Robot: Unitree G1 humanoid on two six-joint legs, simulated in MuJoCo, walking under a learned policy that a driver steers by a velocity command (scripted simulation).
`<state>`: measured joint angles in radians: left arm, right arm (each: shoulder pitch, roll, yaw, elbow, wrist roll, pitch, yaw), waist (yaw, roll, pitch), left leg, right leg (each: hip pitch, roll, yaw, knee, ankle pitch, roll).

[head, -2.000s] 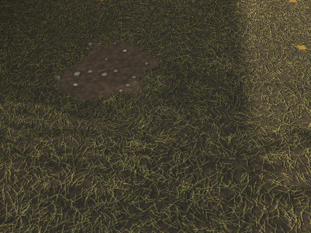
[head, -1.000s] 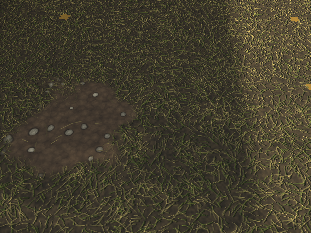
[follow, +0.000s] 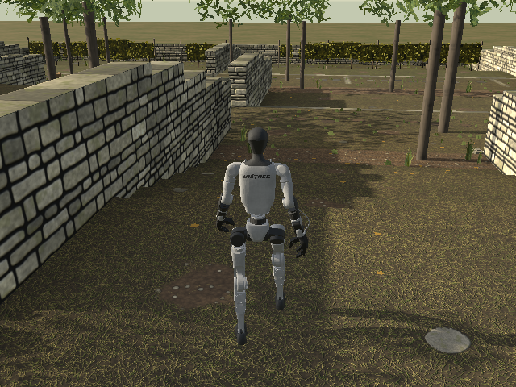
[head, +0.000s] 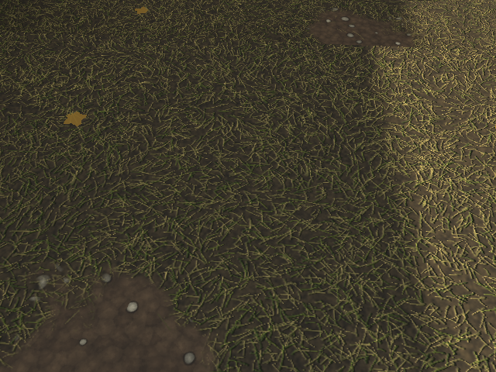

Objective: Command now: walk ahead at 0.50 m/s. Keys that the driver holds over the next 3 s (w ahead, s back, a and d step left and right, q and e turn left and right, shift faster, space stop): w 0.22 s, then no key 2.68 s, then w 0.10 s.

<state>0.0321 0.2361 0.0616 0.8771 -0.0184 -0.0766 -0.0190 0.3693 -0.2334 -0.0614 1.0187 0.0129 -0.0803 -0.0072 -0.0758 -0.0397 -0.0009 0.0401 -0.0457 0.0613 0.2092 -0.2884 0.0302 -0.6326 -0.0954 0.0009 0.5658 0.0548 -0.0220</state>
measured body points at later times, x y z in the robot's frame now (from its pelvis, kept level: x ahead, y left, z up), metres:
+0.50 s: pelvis +0.25 -0.04 +0.00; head +0.28 -0.04 +0.45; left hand +0.28 +0.22 -0.14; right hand +0.41 -0.29 -0.12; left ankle +0.40 +0.10 -0.71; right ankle +0.20 -0.13 -0.74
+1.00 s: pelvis +0.34 -0.03 +0.00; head +0.35 -0.04 +0.45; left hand +0.36 +0.23 -0.15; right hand +0.43 -0.28 -0.15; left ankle +0.40 +0.09 -0.74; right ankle +0.31 -0.16 -0.74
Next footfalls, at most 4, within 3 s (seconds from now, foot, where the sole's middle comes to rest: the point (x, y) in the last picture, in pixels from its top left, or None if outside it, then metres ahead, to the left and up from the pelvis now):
0.08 right None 0.24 -0.13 -0.78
0.54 left None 0.44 0.09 -0.78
0.80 right None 0.35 -0.16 -0.78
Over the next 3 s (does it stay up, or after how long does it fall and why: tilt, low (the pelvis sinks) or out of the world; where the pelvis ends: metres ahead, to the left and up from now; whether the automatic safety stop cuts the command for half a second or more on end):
stays up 0.37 -0.05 -0.01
